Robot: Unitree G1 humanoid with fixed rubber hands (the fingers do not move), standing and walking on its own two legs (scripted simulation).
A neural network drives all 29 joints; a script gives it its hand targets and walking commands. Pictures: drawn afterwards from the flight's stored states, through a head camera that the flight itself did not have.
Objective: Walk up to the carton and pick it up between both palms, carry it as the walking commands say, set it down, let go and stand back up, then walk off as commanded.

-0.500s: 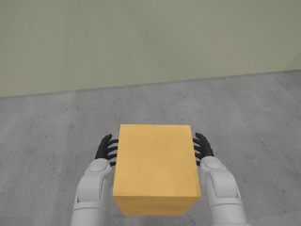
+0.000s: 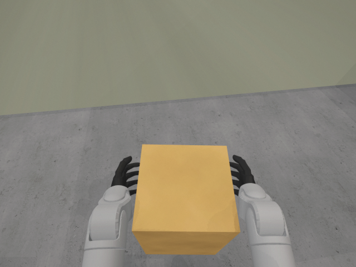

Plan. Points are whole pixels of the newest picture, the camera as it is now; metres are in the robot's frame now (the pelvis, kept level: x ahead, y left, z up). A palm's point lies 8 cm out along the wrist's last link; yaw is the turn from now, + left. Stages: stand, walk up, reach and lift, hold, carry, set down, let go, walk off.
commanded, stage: carry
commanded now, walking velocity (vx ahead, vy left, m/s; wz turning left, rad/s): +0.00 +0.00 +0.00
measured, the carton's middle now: (182, 205) +0.28 +0.00 -0.01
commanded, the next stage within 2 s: none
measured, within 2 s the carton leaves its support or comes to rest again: neither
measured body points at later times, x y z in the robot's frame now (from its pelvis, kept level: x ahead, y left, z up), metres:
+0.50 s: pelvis +0.00 +0.00 +0.00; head -0.02 +0.00 +0.45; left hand +0.27 +0.14 +0.08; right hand +0.27 -0.14 +0.08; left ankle -0.01 +0.08 -0.73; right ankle +0.04 -0.12 -0.73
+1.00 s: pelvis -0.01 -0.01 +0.00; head -0.03 -0.01 +0.45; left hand +0.26 +0.13 +0.08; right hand +0.26 -0.14 +0.08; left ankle -0.01 +0.08 -0.73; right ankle +0.04 -0.12 -0.73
